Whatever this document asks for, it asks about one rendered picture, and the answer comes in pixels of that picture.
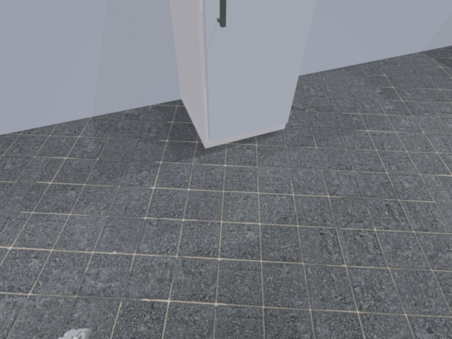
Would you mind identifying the fridge door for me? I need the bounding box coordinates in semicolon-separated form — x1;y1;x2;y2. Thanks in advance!
202;0;316;142

